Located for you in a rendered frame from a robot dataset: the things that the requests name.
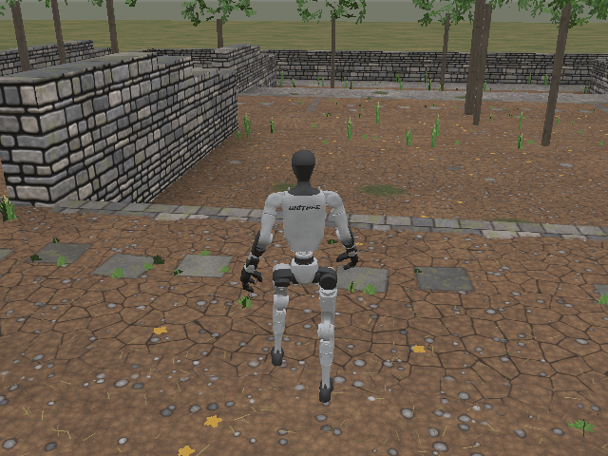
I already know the left robot thigh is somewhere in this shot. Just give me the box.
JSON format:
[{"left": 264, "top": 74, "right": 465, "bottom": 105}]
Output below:
[{"left": 273, "top": 263, "right": 292, "bottom": 311}]

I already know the robot head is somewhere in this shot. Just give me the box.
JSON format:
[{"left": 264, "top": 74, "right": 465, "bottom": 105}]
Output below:
[{"left": 288, "top": 150, "right": 320, "bottom": 196}]

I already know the robot left hand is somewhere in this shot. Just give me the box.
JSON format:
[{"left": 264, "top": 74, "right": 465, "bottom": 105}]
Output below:
[{"left": 240, "top": 264, "right": 262, "bottom": 293}]

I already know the robot left upper arm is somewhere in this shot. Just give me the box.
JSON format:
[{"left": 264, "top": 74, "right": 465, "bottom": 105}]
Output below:
[{"left": 258, "top": 192, "right": 284, "bottom": 246}]

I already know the robot right upper arm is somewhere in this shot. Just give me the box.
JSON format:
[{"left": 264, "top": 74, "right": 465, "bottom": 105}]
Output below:
[{"left": 323, "top": 191, "right": 352, "bottom": 241}]

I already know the left robot forearm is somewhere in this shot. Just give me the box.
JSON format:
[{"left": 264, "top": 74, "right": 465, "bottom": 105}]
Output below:
[{"left": 244, "top": 230, "right": 266, "bottom": 273}]

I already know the right robot forearm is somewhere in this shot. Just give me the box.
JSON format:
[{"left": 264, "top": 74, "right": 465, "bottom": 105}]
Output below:
[{"left": 341, "top": 226, "right": 357, "bottom": 257}]

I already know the robot right hand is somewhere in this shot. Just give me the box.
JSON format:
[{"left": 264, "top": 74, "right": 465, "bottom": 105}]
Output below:
[{"left": 336, "top": 253, "right": 358, "bottom": 270}]

